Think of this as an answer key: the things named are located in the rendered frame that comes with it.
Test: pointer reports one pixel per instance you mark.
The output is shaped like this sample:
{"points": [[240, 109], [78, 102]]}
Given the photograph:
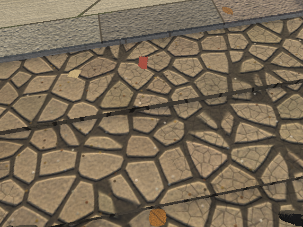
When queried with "robot right hand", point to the robot right hand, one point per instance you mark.
{"points": [[294, 217]]}

